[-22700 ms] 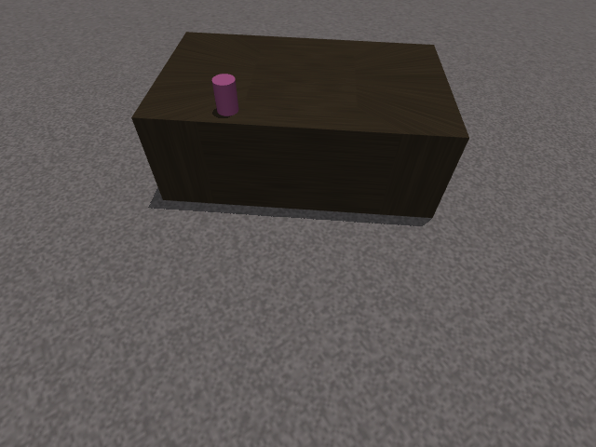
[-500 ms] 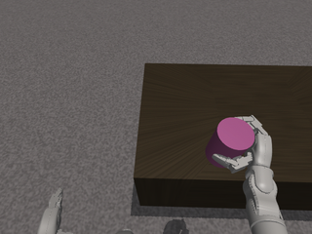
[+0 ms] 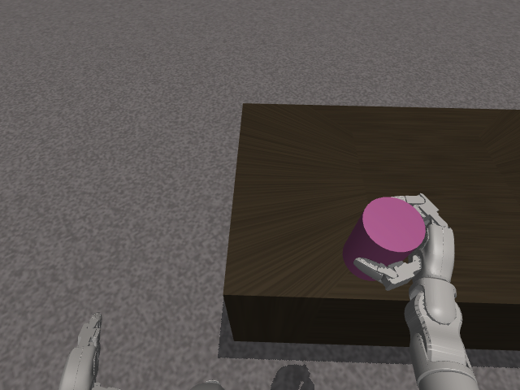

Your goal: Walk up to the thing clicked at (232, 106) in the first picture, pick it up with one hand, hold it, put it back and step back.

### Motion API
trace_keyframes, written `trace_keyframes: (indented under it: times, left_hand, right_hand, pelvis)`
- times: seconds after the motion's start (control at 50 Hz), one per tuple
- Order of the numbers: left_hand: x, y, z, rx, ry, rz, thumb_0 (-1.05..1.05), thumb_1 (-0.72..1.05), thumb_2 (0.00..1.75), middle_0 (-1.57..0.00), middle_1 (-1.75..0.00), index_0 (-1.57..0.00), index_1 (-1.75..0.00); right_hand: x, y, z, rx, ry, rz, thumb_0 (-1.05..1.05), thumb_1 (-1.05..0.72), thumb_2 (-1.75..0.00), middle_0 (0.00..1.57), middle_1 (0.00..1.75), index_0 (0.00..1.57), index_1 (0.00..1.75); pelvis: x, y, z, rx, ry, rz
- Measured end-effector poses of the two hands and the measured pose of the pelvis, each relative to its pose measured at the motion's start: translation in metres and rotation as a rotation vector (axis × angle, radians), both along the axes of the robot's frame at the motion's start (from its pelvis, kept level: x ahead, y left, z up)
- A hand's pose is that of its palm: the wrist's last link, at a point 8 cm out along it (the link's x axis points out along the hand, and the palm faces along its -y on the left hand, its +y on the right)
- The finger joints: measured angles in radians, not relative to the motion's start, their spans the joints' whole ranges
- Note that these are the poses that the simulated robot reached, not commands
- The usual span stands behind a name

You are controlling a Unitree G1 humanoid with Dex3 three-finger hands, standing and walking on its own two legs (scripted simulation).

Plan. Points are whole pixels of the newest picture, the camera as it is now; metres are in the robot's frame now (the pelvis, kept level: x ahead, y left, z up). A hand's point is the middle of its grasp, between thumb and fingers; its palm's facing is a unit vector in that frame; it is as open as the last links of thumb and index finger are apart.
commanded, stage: hold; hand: right
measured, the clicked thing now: (379, 241) +0.33 -0.16 +0.04
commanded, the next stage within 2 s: crouch in 0.74 s
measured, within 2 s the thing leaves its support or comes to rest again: neither
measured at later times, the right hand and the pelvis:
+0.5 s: hand (387, 238) +0.33 -0.17 +0.05, palm faces +0.21 +0.98 +0.00, open 11.5 cm; pelvis +0.00 +0.00 +0.00, yaw +0 degrees
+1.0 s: hand (394, 246) +0.33 -0.19 +0.03, palm faces +0.24 +0.97 +0.00, open 11.5 cm; pelvis +0.00 +0.00 +0.00, yaw +0 degrees
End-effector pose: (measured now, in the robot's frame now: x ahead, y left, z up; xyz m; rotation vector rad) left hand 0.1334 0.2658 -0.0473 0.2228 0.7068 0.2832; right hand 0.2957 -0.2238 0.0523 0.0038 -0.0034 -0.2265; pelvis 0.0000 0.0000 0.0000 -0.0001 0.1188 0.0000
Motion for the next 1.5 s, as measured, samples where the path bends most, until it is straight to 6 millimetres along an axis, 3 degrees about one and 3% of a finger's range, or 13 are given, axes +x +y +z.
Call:
trace_keyframes:
  times: [0.18,0.38,0.62,0.94,1.06,1.16,1.28,1.4,1.5]
  left_hand:
    - [0.016,-0.012,0.006,-0.023,-0.055,-0.039,-0.01,-0.52,0.05,-0.05,-0.06,-0.06,-0.05]
    - [0.005,0.003,0.003,0.014,-0.010,-0.012,-0.01,-0.52,0.04,-0.05,-0.06,-0.06,-0.05]
    - [0.015,-0.006,0.002,-0.019,-0.028,-0.018,-0.01,-0.52,0.05,-0.05,-0.06,-0.06,-0.05]
    - [0.010,-0.013,0.007,-0.018,-0.035,-0.050,-0.01,-0.51,0.05,-0.05,-0.06,-0.06,-0.05]
    - [0.007,-0.001,-0.001,0.008,-0.027,-0.022,-0.01,-0.51,0.05,-0.05,-0.06,-0.06,-0.05]
    - [0.006,0.001,0.002,0.060,-0.042,-0.045,-0.01,-0.51,0.04,-0.05,-0.05,-0.06,-0.05]
    - [-0.008,0.000,-0.010,0.090,-0.011,-0.055,-0.01,-0.51,0.04,-0.05,-0.06,-0.06,-0.05]
    - [-0.021,-0.003,-0.017,0.109,-0.001,-0.062,-0.01,-0.51,0.04,-0.05,-0.06,-0.06,-0.05]
    - [-0.019,-0.007,-0.014,0.122,-0.032,-0.081,-0.01,-0.51,0.04,-0.06,-0.06,-0.07,-0.05]
  right_hand:
    - [-0.003,0.000,0.000,0.000,0.005,0.007,-0.02,0.61,-0.93,0.63,1.08,0.69,1.11]
    - [0.000,-0.001,-0.007,0.005,0.010,0.000,-0.02,0.61,-0.93,0.63,1.07,0.70,1.10]
    - [0.002,-0.003,0.004,-0.005,-0.005,-0.011,-0.02,0.61,-0.93,0.63,1.07,0.70,1.11]
    - [-0.001,-0.006,-0.012,0.005,0.020,0.011,-0.02,0.61,-0.92,0.64,1.07,0.70,1.10]
    - [-0.001,-0.016,-0.028,0.006,0.047,-0.038,-0.02,0.61,-0.93,0.63,1.07,0.70,1.10]
    - [0.012,-0.019,-0.051,0.011,0.055,-0.030,-0.02,0.61,-0.93,0.63,1.07,0.70,1.10]
    - [0.039,-0.029,-0.073,0.006,0.036,-0.037,-0.02,0.61,-0.93,0.63,1.07,0.70,1.11]
    - [0.061,-0.038,-0.086,0.003,0.043,-0.053,-0.02,0.61,-0.93,0.63,1.08,0.69,1.11]
    - [0.074,-0.038,-0.098,0.015,0.059,-0.037,-0.02,0.61,-0.93,0.63,1.08,0.69,1.11]
  pelvis:
    - [0.002,0.002,0.000,-0.001,-0.006,-0.007]
    - [-0.001,0.002,-0.002,-0.002,0.007,-0.007]
    - [0.006,0.001,0.000,-0.001,0.002,-0.004]
    - [0.005,0.002,-0.002,-0.001,0.010,-0.004]
    - [-0.004,0.000,-0.009,-0.001,0.029,-0.005]
    - [-0.014,0.002,-0.019,-0.001,0.069,-0.007]
    - [-0.022,0.002,-0.036,0.005,0.136,-0.006]
    - [-0.024,-0.002,-0.048,0.015,0.183,-0.002]
    - [-0.024,-0.004,-0.056,0.023,0.206,0.001]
